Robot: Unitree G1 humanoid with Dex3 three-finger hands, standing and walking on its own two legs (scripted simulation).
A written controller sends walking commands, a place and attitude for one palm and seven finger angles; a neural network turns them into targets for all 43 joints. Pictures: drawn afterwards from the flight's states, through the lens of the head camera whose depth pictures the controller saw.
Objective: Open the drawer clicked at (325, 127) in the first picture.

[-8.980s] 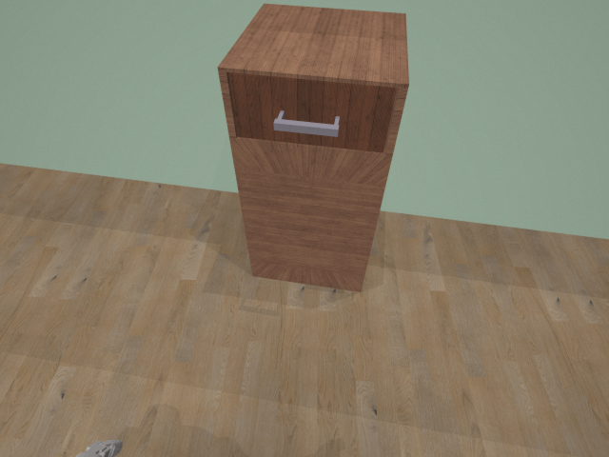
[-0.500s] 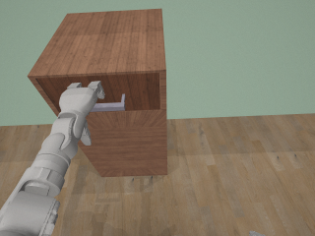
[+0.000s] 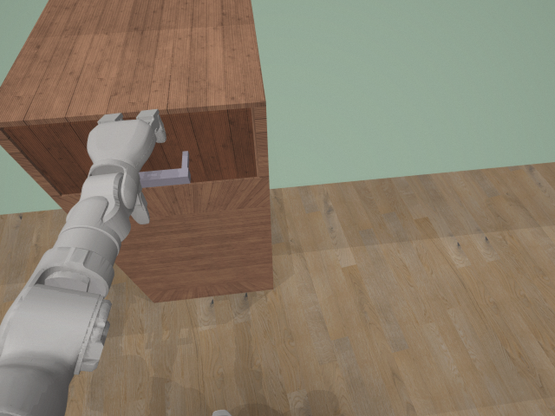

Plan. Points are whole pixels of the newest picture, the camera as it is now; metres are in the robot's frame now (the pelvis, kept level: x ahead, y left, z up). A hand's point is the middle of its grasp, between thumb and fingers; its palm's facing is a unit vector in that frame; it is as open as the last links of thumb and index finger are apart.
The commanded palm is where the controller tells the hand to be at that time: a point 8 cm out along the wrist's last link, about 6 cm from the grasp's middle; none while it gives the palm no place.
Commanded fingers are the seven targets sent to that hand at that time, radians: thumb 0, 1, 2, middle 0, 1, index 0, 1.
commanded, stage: move the hooked fingers above the handle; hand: left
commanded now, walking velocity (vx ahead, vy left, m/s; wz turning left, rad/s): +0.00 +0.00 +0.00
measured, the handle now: (145, 170) +0.52 +0.21 +0.01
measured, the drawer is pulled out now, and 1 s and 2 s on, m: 0.00 0.00 0.00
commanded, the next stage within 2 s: lower the fingers behind the handle in 0.66 s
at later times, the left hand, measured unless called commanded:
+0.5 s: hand (139, 167) +0.48 +0.20 +0.06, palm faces -0.05 -0.03 -1.00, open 13.6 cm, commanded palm +0.48 +0.19 +0.12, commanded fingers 0.00 -0.50 0.30 -0.30 -1.20 -0.30 -1.20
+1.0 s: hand (141, 166) +0.48 +0.19 +0.06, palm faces -0.03 -0.03 -1.00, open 13.6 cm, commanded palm +0.48 +0.19 +0.11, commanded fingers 0.00 -0.50 0.30 -0.30 -1.20 -0.30 -1.20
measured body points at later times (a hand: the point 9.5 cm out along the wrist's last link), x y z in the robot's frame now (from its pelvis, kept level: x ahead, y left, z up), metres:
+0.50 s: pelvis -0.02 +0.01 +0.00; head +0.06 +0.00 +0.44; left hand +0.48 +0.20 +0.12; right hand -0.02 -0.27 -0.14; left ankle +0.02 +0.12 -0.71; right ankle -0.06 -0.11 -0.71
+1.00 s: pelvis -0.01 +0.00 +0.00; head +0.06 +0.00 +0.44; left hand +0.48 +0.19 +0.12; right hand -0.01 -0.27 -0.14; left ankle +0.02 +0.12 -0.71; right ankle -0.06 -0.11 -0.71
